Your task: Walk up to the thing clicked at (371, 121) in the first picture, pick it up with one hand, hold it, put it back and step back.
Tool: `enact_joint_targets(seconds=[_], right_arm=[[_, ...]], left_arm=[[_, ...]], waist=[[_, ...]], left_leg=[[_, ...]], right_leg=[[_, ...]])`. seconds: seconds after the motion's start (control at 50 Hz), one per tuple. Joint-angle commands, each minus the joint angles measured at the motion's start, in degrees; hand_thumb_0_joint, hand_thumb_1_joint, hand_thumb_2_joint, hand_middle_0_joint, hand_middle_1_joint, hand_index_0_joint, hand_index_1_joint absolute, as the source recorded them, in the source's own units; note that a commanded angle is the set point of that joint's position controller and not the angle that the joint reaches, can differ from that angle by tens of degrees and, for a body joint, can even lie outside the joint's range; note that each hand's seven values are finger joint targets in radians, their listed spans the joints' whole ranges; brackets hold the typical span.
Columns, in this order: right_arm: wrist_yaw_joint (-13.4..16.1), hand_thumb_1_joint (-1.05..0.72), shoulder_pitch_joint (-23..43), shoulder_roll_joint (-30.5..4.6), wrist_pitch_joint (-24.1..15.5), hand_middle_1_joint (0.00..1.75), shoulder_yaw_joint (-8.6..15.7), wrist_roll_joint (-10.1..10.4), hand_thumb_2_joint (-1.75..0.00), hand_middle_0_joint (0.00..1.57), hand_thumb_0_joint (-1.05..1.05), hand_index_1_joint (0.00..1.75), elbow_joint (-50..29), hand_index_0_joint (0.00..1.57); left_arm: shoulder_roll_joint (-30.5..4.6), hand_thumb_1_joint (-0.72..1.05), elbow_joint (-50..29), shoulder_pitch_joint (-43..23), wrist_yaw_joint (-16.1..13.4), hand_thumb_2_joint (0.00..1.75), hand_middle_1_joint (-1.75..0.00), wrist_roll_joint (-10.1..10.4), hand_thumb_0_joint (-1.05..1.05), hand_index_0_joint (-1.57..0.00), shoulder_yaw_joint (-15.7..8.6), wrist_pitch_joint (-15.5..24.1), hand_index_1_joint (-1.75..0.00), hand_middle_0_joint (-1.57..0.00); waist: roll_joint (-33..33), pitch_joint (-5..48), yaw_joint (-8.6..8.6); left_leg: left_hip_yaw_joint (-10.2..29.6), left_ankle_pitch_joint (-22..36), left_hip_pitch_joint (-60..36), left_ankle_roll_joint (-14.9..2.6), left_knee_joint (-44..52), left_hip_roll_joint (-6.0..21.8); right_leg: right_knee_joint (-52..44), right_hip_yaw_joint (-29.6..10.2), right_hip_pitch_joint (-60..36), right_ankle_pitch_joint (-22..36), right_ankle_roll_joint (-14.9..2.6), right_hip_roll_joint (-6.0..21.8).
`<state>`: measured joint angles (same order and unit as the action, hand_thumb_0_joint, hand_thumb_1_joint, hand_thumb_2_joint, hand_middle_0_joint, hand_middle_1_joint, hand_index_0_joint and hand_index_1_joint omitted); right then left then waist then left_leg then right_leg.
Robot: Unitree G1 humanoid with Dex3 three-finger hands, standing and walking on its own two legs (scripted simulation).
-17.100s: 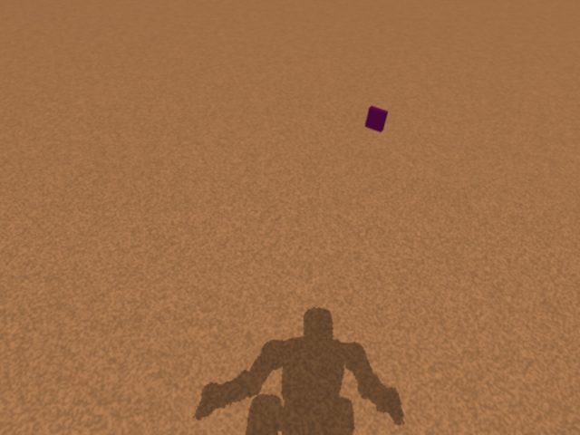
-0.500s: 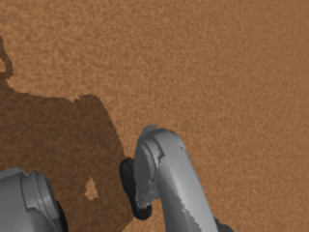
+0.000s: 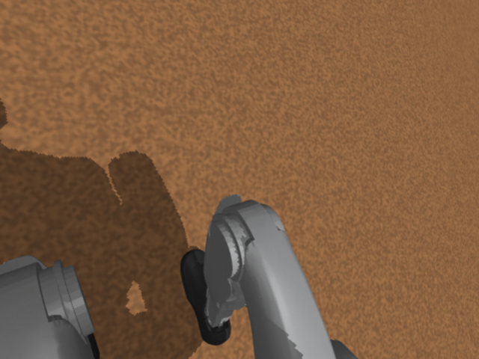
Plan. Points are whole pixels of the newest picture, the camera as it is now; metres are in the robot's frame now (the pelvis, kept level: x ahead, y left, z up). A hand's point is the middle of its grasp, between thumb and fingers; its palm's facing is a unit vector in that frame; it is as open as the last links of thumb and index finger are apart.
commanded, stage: close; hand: left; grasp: from above
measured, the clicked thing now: out of the picture +0.50 +0.32 -0.24
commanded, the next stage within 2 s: settle in 1.04 s
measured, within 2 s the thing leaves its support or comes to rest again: leaves its support in 1.50 s
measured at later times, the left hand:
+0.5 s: hand out of the picture +0.49 +0.31 -0.20, palm faces -0.47 -0.08 -0.88, open 10.5 cm
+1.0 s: hand out of the picture +0.49 +0.31 -0.20, palm faces -0.45 -0.07 -0.89, open 7.7 cm
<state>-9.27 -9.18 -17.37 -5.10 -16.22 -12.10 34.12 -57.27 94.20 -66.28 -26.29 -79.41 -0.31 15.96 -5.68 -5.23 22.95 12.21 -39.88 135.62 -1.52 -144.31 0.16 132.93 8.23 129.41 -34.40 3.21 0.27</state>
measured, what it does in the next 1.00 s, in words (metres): stands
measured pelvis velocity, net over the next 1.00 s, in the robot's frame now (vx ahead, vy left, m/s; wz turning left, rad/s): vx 0.00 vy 0.00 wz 0.00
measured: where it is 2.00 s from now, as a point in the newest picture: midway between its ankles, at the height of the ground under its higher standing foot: (153, 346)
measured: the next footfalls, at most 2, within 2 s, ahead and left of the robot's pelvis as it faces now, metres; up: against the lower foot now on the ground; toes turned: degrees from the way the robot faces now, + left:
none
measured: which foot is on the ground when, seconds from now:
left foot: down 0.00-1.00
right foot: down 0.00-1.00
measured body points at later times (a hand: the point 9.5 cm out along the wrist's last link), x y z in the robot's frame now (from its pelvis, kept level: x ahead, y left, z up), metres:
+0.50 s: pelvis +0.00 +0.00 +0.00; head +0.27 +0.12 +0.34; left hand +0.51 +0.31 -0.15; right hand +0.04 -0.26 -0.05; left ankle +0.07 +0.12 -0.28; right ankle +0.13 -0.13 -0.28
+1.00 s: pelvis +0.00 +0.00 +0.00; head +0.27 +0.12 +0.34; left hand +0.51 +0.32 -0.15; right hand +0.05 -0.26 -0.06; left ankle +0.07 +0.12 -0.28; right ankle +0.13 -0.13 -0.28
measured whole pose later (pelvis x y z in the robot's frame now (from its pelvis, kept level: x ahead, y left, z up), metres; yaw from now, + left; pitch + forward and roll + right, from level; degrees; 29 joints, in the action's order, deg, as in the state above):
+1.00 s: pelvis +0.00 +0.00 +0.00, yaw +0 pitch +30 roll -14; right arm -8.8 -9.6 -18.1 -3.9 -15.1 -11.8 32.5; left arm -56.9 90.4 -64.6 -23.4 -79.2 -3.8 15.4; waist -4.4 -6.0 22.4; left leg 12.0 -39.7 136.2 -1.4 -144.0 -0.1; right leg 132.9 8.1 130.0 -34.5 3.0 0.4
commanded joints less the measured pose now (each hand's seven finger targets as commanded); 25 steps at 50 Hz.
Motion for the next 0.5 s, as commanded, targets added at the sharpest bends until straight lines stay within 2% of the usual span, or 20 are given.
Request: enact_joint_targets(seconds=[0.0, 0.02, 0.06, 0.12, 0.14, 0.16, 0.18, 0.22, 0.26, 0.3, 0.34, 0.38, 0.4, 0.42, 0.48], right_arm=[[0.8, -0.9, -11.2, -19.2, -0.4, 0.3, 6.5, 0.1, -0.9, 0.2, 0.0, 0.3, -0.2, 0.2], [0.6, -0.9, -11.6, -18.9, -0.3, 0.3, 6.6, 0.3, -0.9, 0.2, 0.0, 0.3, -0.3, 0.2], [0.4, -0.91, -11.7, -18.8, -0.5, 0.3, 6.7, 0.3, -0.9, 0.2, 0.0, 0.3, -0.6, 0.2], [0.6, -0.91, -11.7, -18.9, 0.1, 0.3, 7.2, 0.6, -0.9, 0.2, 0.0, 0.3, -0.4, 0.2], [0.5, -0.91, -12.5, -19.2, 0.2, 0.3, 7.2, 0.5, -0.9, 0.2, 0.0, 0.3, -0.7, 0.2], [0.5, -0.91, -12.3, -19.0, 0.4, 0.3, 7.3, 0.7, -0.9, 0.2, 0.0, 0.3, -0.7, 0.2], [0.4, -0.91, -12.2, -19.1, 0.4, 0.3, 7.3, 0.8, -0.9, 0.2, 0.0, 0.3, -0.9, 0.2], [0.5, -0.91, -12.7, -19.4, 0.8, 0.3, 7.5, 0.8, -0.9, 0.2, 0.0, 0.3, -1.0, 0.2], [0.5, -0.91, -12.7, -19.3, 1.1, 0.3, 7.6, 0.8, -0.91, 0.2, 0.0, 0.3, -1.2, 0.2], [0.6, -0.91, -13.0, -19.6, 1.5, 0.3, 7.5, 0.8, -0.9, 0.2, 0.0, 0.3, -1.3, 0.2], [0.8, -0.91, -12.7, -19.5, 1.9, 0.3, 7.7, 0.8, -0.91, 0.2, 0.0, 0.3, -0.9, 0.2], [0.9, -0.91, -12.3, -19.0, 2.2, 0.3, 7.4, 0.7, -0.91, 0.2, 0.0, 0.3, -1.0, 0.2], [0.9, -0.91, -12.4, -19.0, 2.2, 0.3, 7.2, 0.6, -0.9, 0.2, 0.0, 0.3, -1.3, 0.2], [1.0, -0.91, -12.2, -19.0, 2.4, 0.3, 7.2, 0.6, -0.9, 0.2, 0.0, 0.3, -0.7, 0.2], [1.2, -0.9, -12.1, -18.8, 2.5, 0.3, 6.9, 0.5, -0.9, 0.2, 0.0, 0.3, -0.6, 0.2]], left_arm=[[-9.7, -0.21, -6.3, -13.6, -0.3, 0.94, -0.94, 1.4, 0.0, -0.3, -2.0, -1.2, -0.94, -0.3], [-9.3, -0.19, -6.0, -13.0, -0.1, 0.91, -0.93, 1.1, 0.0, -0.31, -2.1, -1.6, -0.92, -0.31], [-8.6, -0.17, -5.8, -12.7, 0.5, 0.88, -0.93, 2.0, 0.0, -0.32, -2.1, -1.9, -0.92, -0.31], [-11.2, -0.18, -8.8, -13.5, 0.9, 0.84, -0.89, 2.3, 0.0, -0.33, -3.6, -2.2, -0.88, -0.32], [-9.7, -0.16, -7.0, -11.6, 1.4, 0.84, -0.87, 2.1, 0.0, -0.34, -3.5, -2.5, -0.86, -0.34], [-9.3, -0.13, -7.4, -11.4, 1.9, 0.83, -0.87, 2.3, 0.0, -0.36, -3.4, -2.5, -0.86, -0.35], [-9.3, -0.12, -7.7, -10.9, 2.4, 0.85, -0.87, 2.4, 0.0, -0.37, -3.3, -2.5, -0.86, -0.37], [-10.8, -0.11, -9.5, -11.1, 2.9, 0.83, -0.87, 2.6, 0.0, -0.37, -4.6, -2.2, -0.86, -0.36], [-9.9, -0.09, -8.2, -8.9, 3.7, 0.81, -0.85, 2.8, 0.0, -0.39, -4.1, -2.1, -0.84, -0.38], [-10.5, -0.06, -9.7, -10.8, 3.9, 0.79, -0.84, 3.1, 0.0, -0.42, -4.3, -1.5, -0.83, -0.4], [-10.9, -0.04, -10.2, -10.7, 3.8, 0.81, -0.83, 3.2, 0.0, -0.43, -4.6, -1.0, -0.83, -0.43], [-8.7, 0.0, -7.6, -9.9, 4.0, 0.79, -0.83, 3.2, 0.0, -0.46, -3.3, -0.5, -0.82, -0.45], [-9.3, 0.03, -9.2, -10.7, 4.1, 0.77, -0.81, 2.8, 0.0, -0.48, -3.2, -0.1, -0.8, -0.47], [-10.9, 0.04, -11.2, -12.4, 3.8, 0.79, -0.8, 2.7, 0.0, -0.49, -3.4, 0.4, -0.79, -0.49], [-9.3, 0.07, -7.5, -10.5, 3.1, 0.73, -0.78, 2.5, 0.0, -0.52, -2.9, 0.9, -0.77, -0.5]], waist=[[28.6, 33.4, 1.45], [29.2, 33.3, 1.85], [27.7, 32.4, 2.34], [29.8, 36.0, 0.93], [28.4, 33.9, 1.72], [27.9, 33.3, 1.76], [27.1, 32.5, 1.88], [27.3, 34.1, 1.42], [26.1, 33.7, 1.35], [25.9, 33.6, 1.83], [27.7, 36.2, 0.78], [25.6, 32.5, 1.71], [24.8, 32.8, 1.95], [26.4, 35.1, 1.12], [25.0, 33.0, 1.34]], left_leg=[[-3.9, 9.9, -29.7, 1.26, 17.3, 0.5], [-3.7, 10.8, -30.4, 1.47, 17.5, 0.5], [-4.1, 10.2, -28.9, 1.11, 16.8, 0.5], [-4.7, 10.9, -29.1, 1.13, 17.0, 0.4], [-4.8, 11.5, -28.6, 1.11, 16.6, 0.3], [-4.5, 11.2, -28.4, 1.25, 17.0, 0.4], [-5.0, 11.4, -27.5, 0.98, 16.2, 0.3], [-5.1, 12.5, -27.9, 1.04, 16.3, 0.2], [-5.4, 13.0, -27.7, 0.95, 15.8, 0.2], [-5.3, 12.3, -26.9, 0.8, 15.8, 0.2], [-5.0, 12.2, -28.8, 1.14, 16.4, 0.3], [-5.0, 9.5, -25.9, 0.86, 16.3, 0.2], [-5.2, 9.5, -26.0, 0.68, 16.1, 0.2], [-5.5, 9.6, -26.6, 0.7, 16.2, 0.2], [-5.1, 9.7, -26.1, 0.77, 16.2, 0.2]], right_leg=[[-10.1, 5.5, -16.5, 9.0, -5.03, -2.6], [-9.7, 5.6, -15.9, 9.5, -5.04, -2.5], [-10.2, 5.4, -16.8, 9.3, -4.94, -2.7], [-10.5, 5.1, -18.8, 9.6, -5.25, -2.7], [-10.6, 5.1, -18.0, 10.1, -5.24, -2.5], [-10.4, 5.3, -17.4, 9.5, -5.34, -2.6], [-10.9, 5.0, -17.8, 9.7, -5.31, -2.7], [-11.2, 5.0, -19.2, 10.2, -5.35, -2.5], [-11.3, 4.8, -19.6, 10.4, -5.27, -2.6], [-11.8, 4.8, -20.2, 9.8, -5.31, -2.6], [-11.4, 5.0, -20.3, 9.7, -5.49, -2.6], [-11.8, 5.2, -18.9, 7.5, -5.43, -2.8], [-11.8, 5.2, -19.2, 7.6, -5.18, -2.9], [-11.9, 4.9, -20.7, 7.8, -5.29, -3.0], [-11.4, 5.3, -19.3, 7.8, -5.2, -2.9]])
